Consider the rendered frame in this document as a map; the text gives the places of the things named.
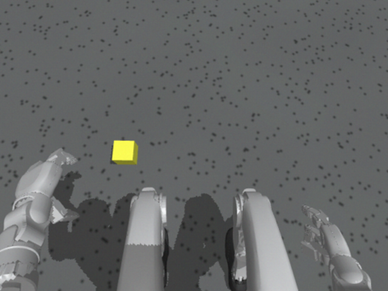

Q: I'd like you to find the cube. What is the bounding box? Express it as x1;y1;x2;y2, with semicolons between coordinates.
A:
112;141;138;165

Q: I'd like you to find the right robot arm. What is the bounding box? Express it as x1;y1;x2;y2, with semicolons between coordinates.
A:
329;255;372;291

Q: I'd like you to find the right robot foot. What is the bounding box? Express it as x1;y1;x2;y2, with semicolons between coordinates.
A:
225;227;247;291

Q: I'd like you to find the right robot hand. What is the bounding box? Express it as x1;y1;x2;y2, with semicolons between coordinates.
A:
301;205;351;266

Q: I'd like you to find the left robot arm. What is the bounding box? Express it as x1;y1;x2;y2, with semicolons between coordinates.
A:
0;193;53;291

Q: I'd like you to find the left robot hand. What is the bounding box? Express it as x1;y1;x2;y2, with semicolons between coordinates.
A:
15;148;80;224

